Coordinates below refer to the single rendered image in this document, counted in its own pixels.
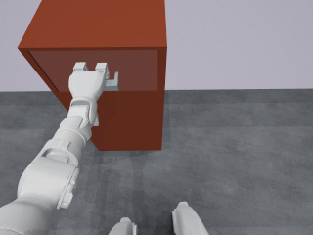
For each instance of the left robot hand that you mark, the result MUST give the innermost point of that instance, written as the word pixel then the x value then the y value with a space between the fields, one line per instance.
pixel 88 83

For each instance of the handle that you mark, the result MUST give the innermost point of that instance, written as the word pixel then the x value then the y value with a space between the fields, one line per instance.
pixel 112 84

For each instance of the robot right thigh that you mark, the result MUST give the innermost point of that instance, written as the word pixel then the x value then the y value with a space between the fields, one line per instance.
pixel 187 222

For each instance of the robot left forearm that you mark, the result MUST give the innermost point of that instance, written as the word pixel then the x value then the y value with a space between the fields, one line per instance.
pixel 70 139

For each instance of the robot left thigh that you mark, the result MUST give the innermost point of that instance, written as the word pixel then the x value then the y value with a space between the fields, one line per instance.
pixel 124 228

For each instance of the cabinet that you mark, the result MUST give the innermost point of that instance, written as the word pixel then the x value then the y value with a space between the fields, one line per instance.
pixel 130 120

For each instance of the left robot upper arm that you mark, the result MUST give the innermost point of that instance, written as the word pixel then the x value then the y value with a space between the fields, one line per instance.
pixel 49 186

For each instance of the robot thigh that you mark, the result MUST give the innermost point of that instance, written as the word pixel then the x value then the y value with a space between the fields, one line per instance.
pixel 187 222
pixel 124 228

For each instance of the drawer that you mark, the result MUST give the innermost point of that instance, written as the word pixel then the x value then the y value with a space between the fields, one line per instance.
pixel 138 69

